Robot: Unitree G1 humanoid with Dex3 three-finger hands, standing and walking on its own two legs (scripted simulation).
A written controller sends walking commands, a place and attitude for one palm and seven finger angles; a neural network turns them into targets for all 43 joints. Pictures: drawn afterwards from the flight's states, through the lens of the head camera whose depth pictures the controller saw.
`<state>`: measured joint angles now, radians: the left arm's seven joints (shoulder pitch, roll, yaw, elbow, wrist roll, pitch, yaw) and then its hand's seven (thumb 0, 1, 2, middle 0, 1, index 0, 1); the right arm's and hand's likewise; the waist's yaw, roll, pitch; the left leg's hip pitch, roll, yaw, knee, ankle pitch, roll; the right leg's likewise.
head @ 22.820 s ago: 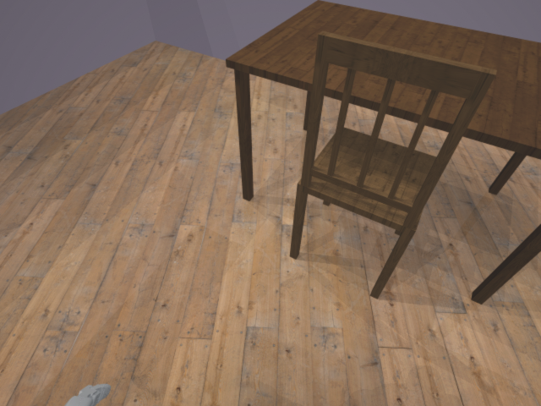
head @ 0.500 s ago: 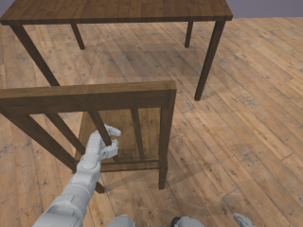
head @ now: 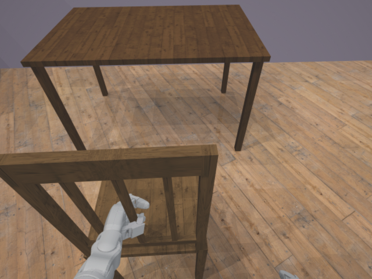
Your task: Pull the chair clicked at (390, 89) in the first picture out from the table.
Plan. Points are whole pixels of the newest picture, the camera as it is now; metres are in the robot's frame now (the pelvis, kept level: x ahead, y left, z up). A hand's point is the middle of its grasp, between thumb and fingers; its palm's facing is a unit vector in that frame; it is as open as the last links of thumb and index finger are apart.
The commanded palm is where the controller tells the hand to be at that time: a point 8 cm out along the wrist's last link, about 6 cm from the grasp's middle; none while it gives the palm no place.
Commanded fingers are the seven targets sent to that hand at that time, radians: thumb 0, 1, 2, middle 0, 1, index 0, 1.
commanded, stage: stop walking, hand still on the chair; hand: left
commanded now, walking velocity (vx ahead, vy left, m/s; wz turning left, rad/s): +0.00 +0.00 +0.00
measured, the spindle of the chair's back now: (131, 214) +0.28 +0.15 -0.05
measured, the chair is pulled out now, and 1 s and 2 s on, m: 0.61 0.61 0.61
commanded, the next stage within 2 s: open the thumb and straighten the fingers in 0.70 s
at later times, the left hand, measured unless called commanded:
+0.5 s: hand (140, 223) +0.27 +0.13 -0.07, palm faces -0.01 -0.98 -0.20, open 5.0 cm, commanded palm +0.25 +0.17 -0.05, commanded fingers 0.00 0.90 0.90 -0.50 -1.45 -0.50 -1.45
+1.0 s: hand (137, 220) +0.27 +0.13 -0.07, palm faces -0.01 -0.99 -0.17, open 6.5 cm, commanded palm +0.25 +0.18 -0.05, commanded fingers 0.00 -0.43 0.26 -0.47 -1.38 -0.47 -1.38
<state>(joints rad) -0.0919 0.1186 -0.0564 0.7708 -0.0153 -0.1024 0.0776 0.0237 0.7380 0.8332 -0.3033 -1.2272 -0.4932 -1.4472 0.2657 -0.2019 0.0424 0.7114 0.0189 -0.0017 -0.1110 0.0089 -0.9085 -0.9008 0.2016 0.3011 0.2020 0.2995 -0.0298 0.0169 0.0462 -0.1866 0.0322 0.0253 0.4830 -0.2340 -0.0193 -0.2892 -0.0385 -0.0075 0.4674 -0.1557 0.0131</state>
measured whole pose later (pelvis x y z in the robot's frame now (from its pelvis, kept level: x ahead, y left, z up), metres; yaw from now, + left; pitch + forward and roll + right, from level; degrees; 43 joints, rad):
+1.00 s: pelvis +0.04 -0.01 -0.01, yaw +2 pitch +3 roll +1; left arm 0.13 0.17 -0.07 0.39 -0.04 0.00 0.06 0.01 0.47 0.70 -0.43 -1.39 -0.49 -1.45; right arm 0.23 -0.24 0.02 0.62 0.05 -0.04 -0.06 0.01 -0.91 -0.90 0.20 0.30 0.20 0.30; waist -0.05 0.00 -0.01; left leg -0.31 0.03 -0.01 0.59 -0.33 -0.03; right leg -0.42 -0.05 -0.04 0.60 -0.23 0.01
